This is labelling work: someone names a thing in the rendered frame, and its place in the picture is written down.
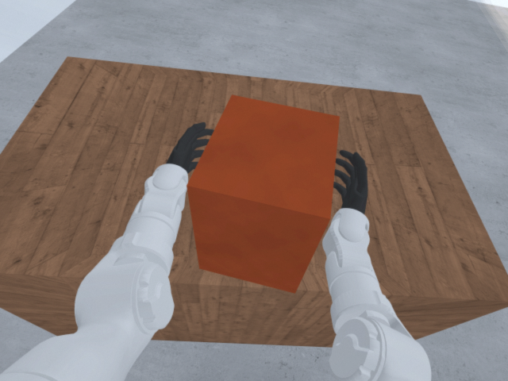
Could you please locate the pedestal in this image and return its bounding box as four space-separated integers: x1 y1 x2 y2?
0 56 508 348

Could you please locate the robot left forearm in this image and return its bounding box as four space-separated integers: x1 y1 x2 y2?
75 164 188 326

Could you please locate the carton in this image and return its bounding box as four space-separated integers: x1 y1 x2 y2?
187 95 340 293

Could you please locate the robot right upper arm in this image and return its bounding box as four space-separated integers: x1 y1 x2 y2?
329 317 431 381

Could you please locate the robot left upper arm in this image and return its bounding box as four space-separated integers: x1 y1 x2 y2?
0 261 175 381

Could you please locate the robot right forearm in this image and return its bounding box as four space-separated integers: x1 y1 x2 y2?
322 208 413 339

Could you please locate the left robot hand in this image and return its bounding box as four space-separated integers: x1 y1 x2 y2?
166 122 214 174

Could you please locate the right robot hand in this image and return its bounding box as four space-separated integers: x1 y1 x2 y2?
333 150 368 214

